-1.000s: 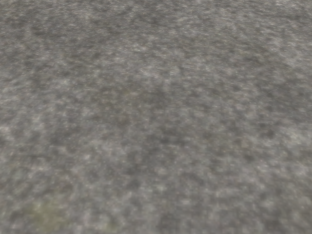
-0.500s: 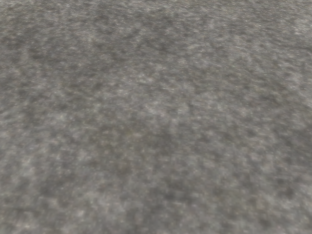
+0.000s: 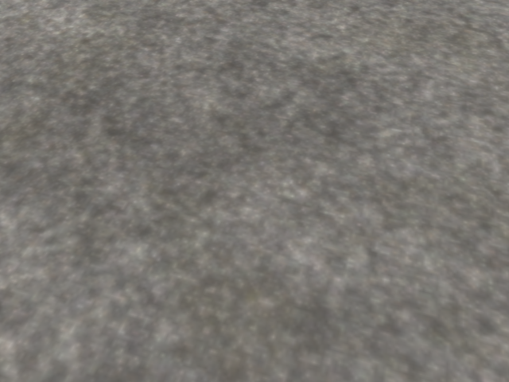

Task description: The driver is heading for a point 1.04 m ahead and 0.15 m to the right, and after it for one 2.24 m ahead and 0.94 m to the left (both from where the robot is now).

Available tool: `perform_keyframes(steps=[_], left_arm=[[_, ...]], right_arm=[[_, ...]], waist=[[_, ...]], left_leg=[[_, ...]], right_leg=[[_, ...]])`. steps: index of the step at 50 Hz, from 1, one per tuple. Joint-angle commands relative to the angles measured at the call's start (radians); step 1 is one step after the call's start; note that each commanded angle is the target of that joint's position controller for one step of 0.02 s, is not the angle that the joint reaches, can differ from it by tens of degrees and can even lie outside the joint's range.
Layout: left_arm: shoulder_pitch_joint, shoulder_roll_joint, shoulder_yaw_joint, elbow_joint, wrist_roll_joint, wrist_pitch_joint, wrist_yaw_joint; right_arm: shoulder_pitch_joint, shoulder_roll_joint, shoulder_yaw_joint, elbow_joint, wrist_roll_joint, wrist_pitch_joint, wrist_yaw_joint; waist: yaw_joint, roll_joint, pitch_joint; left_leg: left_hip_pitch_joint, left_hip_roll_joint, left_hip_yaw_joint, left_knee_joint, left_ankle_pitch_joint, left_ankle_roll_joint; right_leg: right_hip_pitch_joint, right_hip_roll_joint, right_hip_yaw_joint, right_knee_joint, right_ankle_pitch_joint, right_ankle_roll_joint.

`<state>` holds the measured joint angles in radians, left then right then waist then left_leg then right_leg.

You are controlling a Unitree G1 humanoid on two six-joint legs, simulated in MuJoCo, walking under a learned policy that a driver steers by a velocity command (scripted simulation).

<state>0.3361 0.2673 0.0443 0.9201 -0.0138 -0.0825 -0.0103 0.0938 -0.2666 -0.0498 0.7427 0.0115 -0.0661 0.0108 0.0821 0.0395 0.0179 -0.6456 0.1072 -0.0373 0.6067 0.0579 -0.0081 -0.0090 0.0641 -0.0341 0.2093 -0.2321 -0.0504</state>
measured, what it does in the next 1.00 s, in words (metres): walks ahead: left foot, then right foot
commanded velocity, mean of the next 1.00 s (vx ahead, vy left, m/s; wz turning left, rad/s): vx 0.50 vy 0.00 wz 0.00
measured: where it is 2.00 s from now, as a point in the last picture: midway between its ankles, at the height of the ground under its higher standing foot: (302, 186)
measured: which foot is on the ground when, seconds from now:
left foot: up 0.00-0.12, down 0.14-0.68, up 0.70-1.00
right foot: down 0.00-0.14, up 0.16-0.64, down 0.66-1.00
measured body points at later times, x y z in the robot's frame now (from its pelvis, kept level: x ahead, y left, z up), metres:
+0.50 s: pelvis +0.28 +0.05 +0.00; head +0.30 +0.05 +0.45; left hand +0.47 +0.30 -0.10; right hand +0.29 -0.23 -0.12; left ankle +0.22 +0.14 -0.74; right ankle +0.46 -0.13 -0.69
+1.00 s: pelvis +0.56 -0.01 +0.00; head +0.58 -0.02 +0.45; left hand +0.57 +0.26 -0.13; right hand +0.72 -0.27 -0.11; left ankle +0.73 +0.17 -0.68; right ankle +0.51 -0.10 -0.74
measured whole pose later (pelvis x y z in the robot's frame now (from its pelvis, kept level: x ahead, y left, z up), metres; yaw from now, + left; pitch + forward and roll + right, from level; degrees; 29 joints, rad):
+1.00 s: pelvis +0.56 -0.01 +0.00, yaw -1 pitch +1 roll -1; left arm 0.34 0.26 0.05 0.94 0.00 -0.08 -0.01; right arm 0.11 -0.28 -0.06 0.84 0.01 -0.07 0.00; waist 0.06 0.04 0.01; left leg -0.67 0.13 -0.04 0.73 0.01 -0.01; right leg -0.06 0.06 -0.05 0.21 -0.18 -0.06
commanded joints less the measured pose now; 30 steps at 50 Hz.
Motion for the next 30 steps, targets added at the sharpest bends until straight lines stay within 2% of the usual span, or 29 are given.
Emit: perform_keyframes(steps=[1, 3, 4, 5, 6, 7, 8, 9, 10, 11, 12, 13, 15, 17, 19, 23, 27, 30], left_arm=[[0.045, 0.176, 0.04, -0.017, -0.007, 0.006, 0.008], [0.044, 0.188, 0.046, -0.008, -0.009, 0.018, 0.013], [0.033, 0.197, 0.049, -0.008, -0.009, 0.023, 0.015], [0.009, 0.205, 0.051, -0.011, -0.01, 0.028, 0.018], [0.001, 0.185, 0.043, -0.016, -0.006, 0.032, 0.019], [0.007, 0.138, 0.022, -0.042, 0.017, 0.03, 0.021], [0.138, 0.012, -0.015, -0.051, 0.015, 0.006, 0.01], [0.08, 0.121, 0.008, -0.036, -0.007, -0.016, 0.001], [-0.021, 0.171, 0.022, -0.07, -0.03, -0.03, -0.004], [-0.077, 0.161, 0.02, -0.081, -0.026, -0.035, -0.001], [-0.101, 0.153, 0.024, -0.084, -0.01, -0.032, 0.003], [-0.082, 0.142, 0.027, -0.079, -0.003, -0.022, 0.003], [-0.052, 0.099, 0.021, -0.07, 0.0, 0.001, 0.005], [-0.094, 0.085, 0.017, -0.087, 0.008, 0.014, 0.009], [-0.161, 0.08, 0.015, -0.108, 0.014, 0.014, 0.008], [-0.297, 0.058, 0.004, -0.142, 0.009, 0.003, -0.005], [-0.395, 0.069, 0.002, -0.181, -0.001, -0.004, -0.022], [-0.38, 0.097, 0.011, -0.189, -0.001, -0.012, -0.035]], right_arm=[[-0.134, -0.057, -0.007, -0.101, 0.007, -0.023, 0.016], [-0.131, -0.075, -0.011, -0.109, 0.006, -0.028, 0.026], [-0.097, -0.09, -0.017, -0.101, 0.005, -0.03, 0.028], [-0.018, -0.114, -0.03, -0.08, 0.002, -0.031, 0.026], [0.132, -0.159, -0.054, -0.032, -0.002, -0.031, 0.019], [0.315, -0.23, -0.075, 0.003, -0.014, -0.027, 0.008], [0.353, -0.303, -0.088, 0.026, -0.013, -0.021, 0.011], [0.358, -0.198, -0.063, 0.021, -0.001, -0.018, 0.012], [0.279, -0.163, -0.048, 0.011, -0.002, -0.02, 0.008], [0.211, -0.148, -0.042, 0.001, -0.008, -0.02, 0.006], [0.162, -0.123, -0.035, -0.003, -0.015, -0.022, 0.009], [0.136, -0.1, -0.027, -0.005, -0.024, -0.026, 0.011], [0.131, -0.104, -0.029, 0.007, -0.016, -0.035, 0.014], [0.145, -0.13, -0.036, 0.025, -0.012, -0.042, 0.009], [0.17, -0.146, -0.04, 0.043, -0.011, -0.038, 0.001], [0.224, -0.163, -0.042, 0.08, -0.002, -0.03, -0.01], [0.291, -0.173, -0.045, 0.129, 0.007, -0.014, -0.014], [0.287, -0.187, -0.053, 0.147, 0.01, 0.003, -0.02]], waist=[[0.01, -0.097, 0.051], [-0.012, -0.109, 0.044], [-0.037, -0.119, 0.023], [-0.088, -0.126, -0.025], [-0.158, -0.107, -0.124], [-0.22, -0.005, -0.278], [-0.149, 0.267, -0.392], [-0.196, 0.175, -0.381], [-0.189, 0.122, -0.222], [-0.162, 0.044, -0.142], [-0.134, 0.018, -0.08], [-0.1, 0.032, -0.066], [-0.07, 0.039, -0.056], [-0.066, 0.027, -0.024], [-0.082, 0.014, -0.002], [-0.128, 0.014, 0.027], [-0.156, 0.017, 0.051], [-0.125, 0.035, 0.035]], left_leg=[[0.008, -0.031, 0.023, -0.072, -0.001, 0.016], [0.027, -0.041, 0.022, -0.102, -0.076, 0.043], [0.083, -0.057, 0.034, -0.112, -0.113, 0.058], [0.204, -0.087, 0.062, -0.135, -0.123, 0.079], [0.424, -0.1, 0.076, -0.141, -0.1, 0.11], [0.737, 0.071, -0.112, -0.096, -0.06, 0.174], [1.057, 0.286, -0.587, -0.2, -0.244, 0.345], [1.047, 0.276, -0.671, -0.279, -0.399, 0.334], [0.919, 0.241, -0.523, -0.302, -0.38, 0.289], [0.778, 0.2, -0.412, -0.327, -0.291, 0.265], [0.659, 0.167, -0.334, -0.357, -0.193, 0.254], [0.584, 0.14, -0.28, -0.386, -0.129, 0.244], [0.513, 0.126, -0.219, -0.435, -0.074, 0.255], [0.48, 0.122, -0.165, -0.47, -0.035, 0.264], [0.485, 0.109, -0.118, -0.488, -0.024, 0.255], [0.487, 0.067, -0.028, -0.496, -0.04, 0.213], [0.61, 0.118, -0.038, -0.453, -0.042, 0.203], [0.703, 0.157, -0.052, -0.377, 0.07, 0.178]], right_leg=[[0.007, -0.291, 0.126, -0.035, 0.291, -0.142], [0.069, -0.32, 0.137, 0.014, 0.364, -0.126], [0.085, -0.323, 0.134, 0.056, 0.458, -0.115], [0.08, -0.304, 0.111, 0.147, 0.615, -0.099], [0.025, -0.253, 0.073, 0.322, 0.689, -0.072], [-0.177, -0.194, 0.03, 0.625, 0.439, -0.037], [-0.583, -0.002, 0.032, 0.962, -0.251, 0.025], [-0.705, -0.045, 0.156, 1.078, -0.355, 0.016], [-0.769, -0.096, 0.139, 1.09, -0.274, 0.003], [-0.744, -0.145, 0.111, 1.048, -0.182, 0.003], [-0.708, -0.173, 0.103, 0.984, -0.125, 0.011], [-0.646, -0.196, 0.11, 0.947, -0.085, 0.015], [-0.596, -0.206, 0.101, 0.888, -0.059, 0.031], [-0.629, -0.213, 0.093, 0.805, 0.005, 0.053], [-0.66, -0.212, 0.089, 0.685, 0.123, 0.067], [-0.599, -0.17, 0.049, 0.442, 0.323, 0.066], [-0.616, -0.149, 0.053, 0.338, 0.305, 0.044], [-0.575, -0.131, 0.047, 0.295, 0.196, 0.005]])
